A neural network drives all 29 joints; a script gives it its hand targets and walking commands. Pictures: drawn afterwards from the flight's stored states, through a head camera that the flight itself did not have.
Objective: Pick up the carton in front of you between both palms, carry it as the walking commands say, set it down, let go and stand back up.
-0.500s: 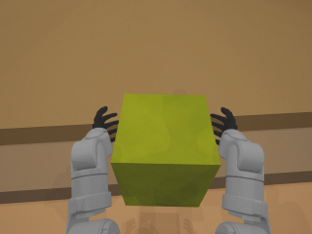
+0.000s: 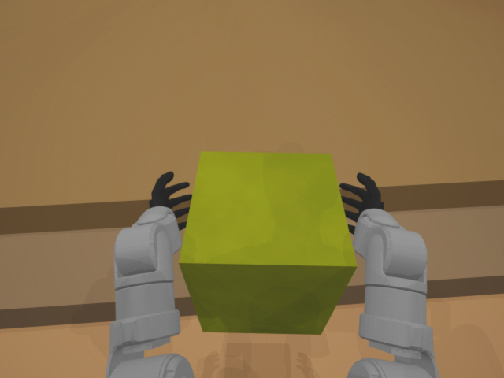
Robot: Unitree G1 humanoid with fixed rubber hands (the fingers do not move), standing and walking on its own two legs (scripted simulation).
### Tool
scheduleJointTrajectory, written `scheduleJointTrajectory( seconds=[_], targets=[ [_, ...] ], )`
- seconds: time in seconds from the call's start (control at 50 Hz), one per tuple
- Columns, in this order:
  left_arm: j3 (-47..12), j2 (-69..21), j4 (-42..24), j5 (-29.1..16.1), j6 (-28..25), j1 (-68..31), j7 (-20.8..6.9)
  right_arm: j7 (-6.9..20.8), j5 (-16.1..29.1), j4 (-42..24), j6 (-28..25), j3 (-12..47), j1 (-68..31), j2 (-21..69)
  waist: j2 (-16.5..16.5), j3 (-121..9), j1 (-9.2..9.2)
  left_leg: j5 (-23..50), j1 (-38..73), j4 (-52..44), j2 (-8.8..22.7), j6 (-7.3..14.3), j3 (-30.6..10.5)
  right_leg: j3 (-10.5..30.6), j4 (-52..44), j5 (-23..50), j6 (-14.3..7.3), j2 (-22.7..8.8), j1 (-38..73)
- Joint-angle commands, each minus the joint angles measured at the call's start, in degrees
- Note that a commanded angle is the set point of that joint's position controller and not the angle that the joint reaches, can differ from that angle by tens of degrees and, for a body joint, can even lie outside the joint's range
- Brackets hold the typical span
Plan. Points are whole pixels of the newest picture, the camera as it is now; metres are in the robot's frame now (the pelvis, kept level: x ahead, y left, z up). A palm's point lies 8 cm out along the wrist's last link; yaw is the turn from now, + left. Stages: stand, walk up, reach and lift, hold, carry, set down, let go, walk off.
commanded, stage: carry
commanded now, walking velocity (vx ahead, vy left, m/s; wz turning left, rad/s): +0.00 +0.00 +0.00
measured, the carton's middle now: (263, 247) +0.32 +0.00 +0.03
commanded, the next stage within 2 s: none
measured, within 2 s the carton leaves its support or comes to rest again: neither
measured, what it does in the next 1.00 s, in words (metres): walks ahead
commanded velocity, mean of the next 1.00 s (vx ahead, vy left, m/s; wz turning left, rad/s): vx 0.32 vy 0.00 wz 0.00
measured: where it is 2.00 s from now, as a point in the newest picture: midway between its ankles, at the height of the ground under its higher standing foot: (283, 218)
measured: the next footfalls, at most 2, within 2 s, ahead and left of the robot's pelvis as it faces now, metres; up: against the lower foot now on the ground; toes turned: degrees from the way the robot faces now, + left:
right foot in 1.06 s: +0.38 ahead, -0.15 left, +0.15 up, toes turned -4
left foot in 1.56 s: +0.66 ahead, +0.03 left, +0.30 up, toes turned +6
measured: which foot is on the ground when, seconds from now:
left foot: down 0.00-1.00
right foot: down 0.00-0.70, up 0.72-1.00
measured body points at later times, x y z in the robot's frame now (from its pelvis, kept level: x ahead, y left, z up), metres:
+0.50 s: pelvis +0.00 +0.00 +0.00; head -0.01 +0.00 +0.45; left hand +0.34 +0.16 +0.11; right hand +0.34 -0.16 +0.11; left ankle +0.02 +0.09 -0.74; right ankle +0.05 -0.07 -0.74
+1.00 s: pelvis +0.15 -0.03 +0.01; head +0.17 +0.00 +0.46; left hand +0.51 +0.12 +0.13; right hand +0.49 -0.20 +0.15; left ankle +0.01 +0.10 -0.73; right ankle +0.27 -0.15 -0.51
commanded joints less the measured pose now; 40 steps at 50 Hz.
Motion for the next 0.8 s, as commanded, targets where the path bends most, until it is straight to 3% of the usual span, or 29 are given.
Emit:
scheduleJointTrajectory(
  seconds=[0.0, 0.36, 0.42, 0.46, 0.5, 0.56, 0.6, 0.64, 0.68, 0.7, 0.72, 0.74, 0.78],
  targets=[
    [-32.70, -41.76, -2.54, -8.20, -0.54, -32.55, -0.04, 0.04, 8.75, -2.73, -0.60, 33.62, -32.62, 42.21, -0.40, -17.91, 0.10, 4.68, 4.13, -3.83, 8.42, 4.47, -8.50, 10.77, -4.10, 6.58, -2.27, -10.21, 8.34],
    [-32.75, -41.70, -2.65, -8.20, -0.57, -32.46, -0.03, 0.04, 8.77, -2.81, -0.62, 33.68, -32.51, 42.17, -0.39, -17.90, 0.09, 4.65, 4.11, -3.80, 8.44, 4.42, -8.41, 10.72, -4.06, 6.51, -2.25, -10.21, 8.27],
    [-33.29, -41.86, -3.68, -8.81, -0.77, -33.85, -0.02, 0.10, 9.41, -4.04, -0.74, 34.05, -34.29, 42.31, -1.12, -17.10, 0.25, -2.91, 3.23, -3.17, 7.01, 5.03, -7.63, 11.68, -6.23, -7.51, -2.71, -9.96, 5.79],
    [-33.36, -40.94, -4.67, -9.33, -0.81, -34.57, 0.21, -0.11, 10.14, -4.95, -0.72, 34.23, -35.79, 41.92, -2.30, -15.53, 0.30, -10.53, 1.01, -0.23, 4.82, 6.41, -6.69, 13.57, -7.51, -18.28, -4.26, -10.05, 3.45],
    [-33.53, -39.56, -6.32, -10.08, -0.59, -35.81, 0.58, -0.44, 10.91, -6.15, -0.49, 34.38, -36.66, 40.77, -3.51, -14.21, 0.13, -13.60, -2.99, 2.84, 3.30, 7.63, -6.14, 17.26, -9.65, -25.27, -6.34, -11.56, 3.06],
    [-34.01, -37.20, -8.30, -11.31, 0.35, -36.65, 1.50, -1.03, 12.25, -7.68, 0.43, 34.04, -36.81, 38.21, -4.43, -15.77, 0.48, -8.70, -5.32, 5.95, 2.06, 8.15, -5.26, 20.45, -10.75, -24.66, -8.27, -13.79, 5.89],
    [-33.96, -35.85, -8.69, -11.47, 1.28, -36.01, 2.12, -1.41, 12.66, -8.14, 1.32, 33.23, -36.19, 36.46, -2.74, -16.87, 0.45, -8.33, -3.84, 3.74, 2.69, 8.27, -6.72, 19.22, -8.89, -22.35, -8.13, -13.37, 5.96],
    [-33.85, -35.32, -9.15, -11.75, 2.31, -36.28, 2.50, -1.77, 12.61, -7.88, 2.29, 32.13, -36.19, 34.97, 2.16, -16.85, -0.14, -9.96, 2.08, -2.56, 5.27, 9.70, -11.59, 13.43, -3.58, -17.66, -6.03, -10.05, 1.54],
    [-33.88, -34.78, -10.09, -12.42, 3.19, -37.24, 2.59, -2.08, 12.06, -6.75, 3.07, 31.58, -35.13, 34.25, 9.88, -16.28, -2.03, -13.61, 12.72, -10.52, 11.77, 12.84, -22.95, 4.02, 10.64, -11.98, -2.68, -4.22, -9.24],
    [-33.37, -34.04, -9.50, -12.44, 3.64, -37.68, 2.63, -2.25, 11.54, -5.66, 3.46, 31.07, -34.49, 33.80, 11.24, -15.74, -2.91, -11.46, 17.71, -11.63, 15.42, 15.20, -29.12, 2.30, 15.11, -11.92, -1.46, -3.78, -15.94],
    [-32.41, -33.53, -8.31, -12.09, 3.90, -38.00, 2.73, -2.37, 11.33, -4.99, 3.82, 30.71, -34.67, 33.42, 10.50, -15.16, -3.66, -2.98, 23.12, -11.22, 18.60, 17.50, -32.23, 0.88, 20.00, -13.24, -0.36, -3.90, -23.37],
    [-31.45, -33.19, -7.60, -11.71, 3.97, -38.39, 2.74, -2.34, 11.51, -5.54, 3.93, 31.13, -35.53, 33.34, 9.12, -14.96, -5.66, 7.73, 28.66, -11.00, 21.14, 19.39, -35.03, 0.36, 29.40, -17.36, 0.51, -3.24, -31.34],
    [-29.70, -34.57, -6.34, -11.49, 3.87, -37.96, 2.56, -2.10, 13.37, -8.31, 3.75, 32.61, -37.91, 33.89, 5.05, -16.86, -9.65, 18.94, 38.92, -9.21, 24.57, 23.26, -38.52, 2.07, 65.49, -26.55, 1.34, -1.61, -49.63]
  ],
)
